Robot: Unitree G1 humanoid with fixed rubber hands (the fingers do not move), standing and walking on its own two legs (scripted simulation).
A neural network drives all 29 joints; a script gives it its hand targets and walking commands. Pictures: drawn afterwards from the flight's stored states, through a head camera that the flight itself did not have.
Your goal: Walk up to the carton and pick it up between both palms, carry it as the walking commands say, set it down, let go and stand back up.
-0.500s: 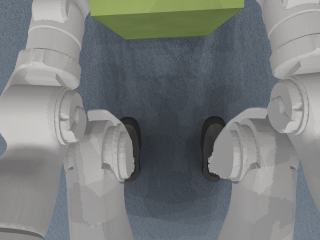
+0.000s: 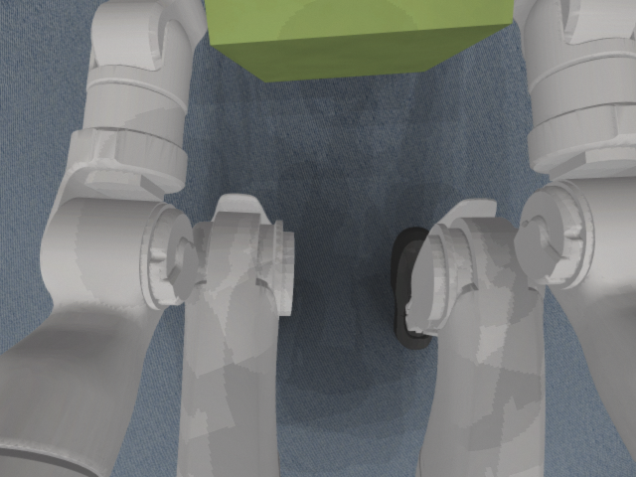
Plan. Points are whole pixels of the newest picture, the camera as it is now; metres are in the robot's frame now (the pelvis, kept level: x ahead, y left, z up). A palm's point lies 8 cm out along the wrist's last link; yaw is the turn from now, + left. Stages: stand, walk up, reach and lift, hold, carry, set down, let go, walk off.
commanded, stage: reach and lift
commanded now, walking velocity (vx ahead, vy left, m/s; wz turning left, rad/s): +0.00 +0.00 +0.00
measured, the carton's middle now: out of the picture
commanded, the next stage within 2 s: none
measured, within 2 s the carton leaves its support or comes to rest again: neither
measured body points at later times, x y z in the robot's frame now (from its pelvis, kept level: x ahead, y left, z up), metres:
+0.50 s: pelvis -0.01 +0.00 +0.04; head +0.36 +0.00 +0.29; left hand +0.56 +0.15 -0.09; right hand +0.57 -0.16 -0.08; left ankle +0.11 +0.13 -0.33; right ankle +0.12 -0.14 -0.33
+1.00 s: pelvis -0.04 -0.01 +0.08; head +0.31 +0.01 +0.36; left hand +0.52 +0.18 -0.01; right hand +0.55 -0.13 -0.01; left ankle +0.11 +0.13 -0.33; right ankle +0.12 -0.14 -0.33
